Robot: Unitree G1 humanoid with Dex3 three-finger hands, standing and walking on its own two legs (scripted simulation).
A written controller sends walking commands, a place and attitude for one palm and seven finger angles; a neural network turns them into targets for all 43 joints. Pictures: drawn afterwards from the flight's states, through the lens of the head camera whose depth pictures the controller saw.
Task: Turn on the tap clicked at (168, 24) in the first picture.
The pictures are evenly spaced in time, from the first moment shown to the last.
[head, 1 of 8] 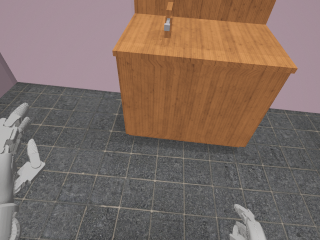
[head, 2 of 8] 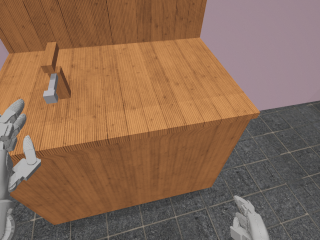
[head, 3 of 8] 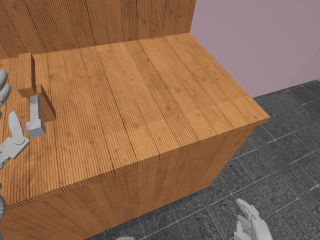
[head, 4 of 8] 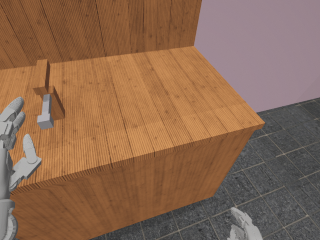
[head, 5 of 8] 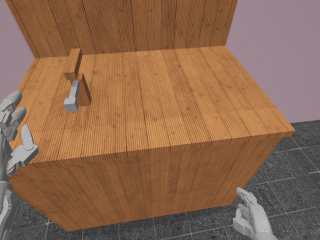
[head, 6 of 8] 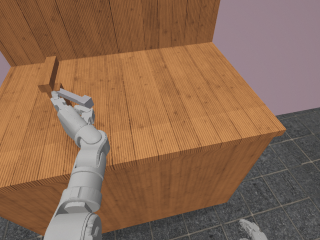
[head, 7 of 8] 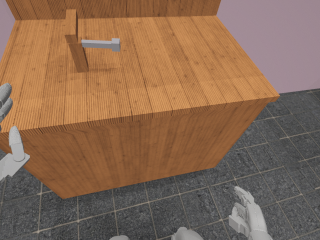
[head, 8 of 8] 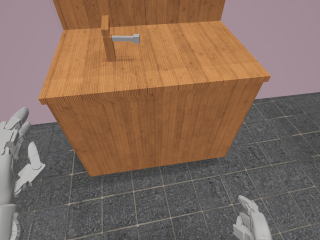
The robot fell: no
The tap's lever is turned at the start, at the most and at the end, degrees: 0 80 80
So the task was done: yes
